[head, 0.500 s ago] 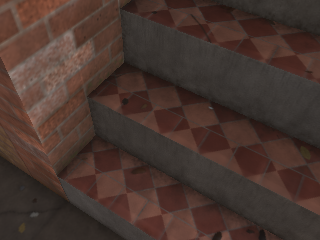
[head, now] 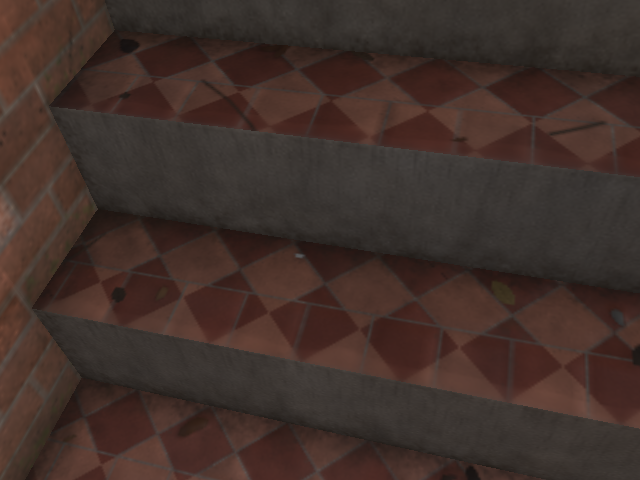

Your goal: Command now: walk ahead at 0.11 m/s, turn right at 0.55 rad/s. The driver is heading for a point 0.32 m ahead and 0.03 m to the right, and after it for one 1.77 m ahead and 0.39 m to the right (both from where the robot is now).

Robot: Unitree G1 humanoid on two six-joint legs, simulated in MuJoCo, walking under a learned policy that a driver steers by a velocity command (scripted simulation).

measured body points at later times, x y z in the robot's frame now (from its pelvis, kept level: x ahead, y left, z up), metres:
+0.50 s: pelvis -0.06 +0.07 +0.01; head -0.03 +0.08 +0.45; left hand +0.19 +0.27 -0.09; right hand +0.01 -0.24 -0.08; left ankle -0.03 +0.16 -0.73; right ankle -0.06 -0.06 -0.67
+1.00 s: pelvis -0.07 +0.07 +0.01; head -0.07 +0.06 +0.46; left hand +0.14 +0.23 -0.10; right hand -0.01 -0.20 -0.09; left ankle -0.03 +0.16 -0.73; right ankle -0.15 -0.01 -0.73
